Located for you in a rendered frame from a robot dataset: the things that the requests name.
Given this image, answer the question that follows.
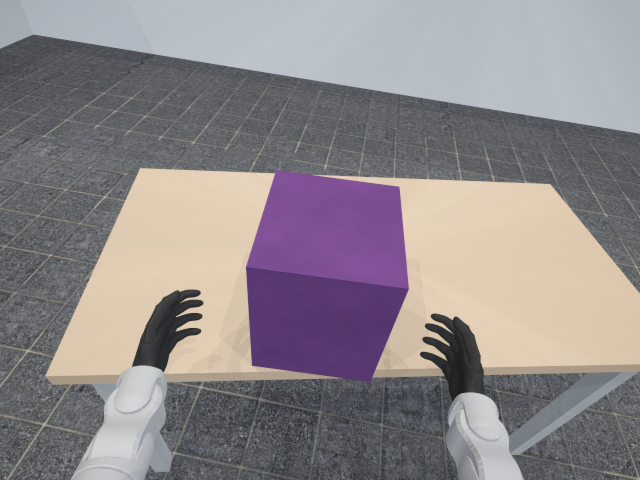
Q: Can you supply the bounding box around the carton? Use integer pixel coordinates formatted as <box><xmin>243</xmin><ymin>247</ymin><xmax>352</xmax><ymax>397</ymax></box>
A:
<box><xmin>246</xmin><ymin>170</ymin><xmax>409</xmax><ymax>382</ymax></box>

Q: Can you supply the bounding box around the robot right hand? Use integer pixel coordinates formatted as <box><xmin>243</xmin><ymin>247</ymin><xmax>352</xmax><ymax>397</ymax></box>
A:
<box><xmin>420</xmin><ymin>314</ymin><xmax>486</xmax><ymax>401</ymax></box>

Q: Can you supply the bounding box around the robot left hand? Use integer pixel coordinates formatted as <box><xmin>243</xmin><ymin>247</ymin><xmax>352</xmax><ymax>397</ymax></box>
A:
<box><xmin>132</xmin><ymin>289</ymin><xmax>203</xmax><ymax>373</ymax></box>

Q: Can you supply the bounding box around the robot right forearm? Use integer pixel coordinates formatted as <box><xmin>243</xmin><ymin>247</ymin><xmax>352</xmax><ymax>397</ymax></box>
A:
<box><xmin>446</xmin><ymin>392</ymin><xmax>524</xmax><ymax>480</ymax></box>

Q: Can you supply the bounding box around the robot left forearm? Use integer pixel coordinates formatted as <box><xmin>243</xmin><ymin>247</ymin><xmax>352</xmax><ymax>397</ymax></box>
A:
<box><xmin>71</xmin><ymin>366</ymin><xmax>167</xmax><ymax>480</ymax></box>

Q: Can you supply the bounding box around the table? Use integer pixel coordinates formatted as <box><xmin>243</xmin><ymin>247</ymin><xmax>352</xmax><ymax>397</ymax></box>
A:
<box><xmin>45</xmin><ymin>168</ymin><xmax>640</xmax><ymax>472</ymax></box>

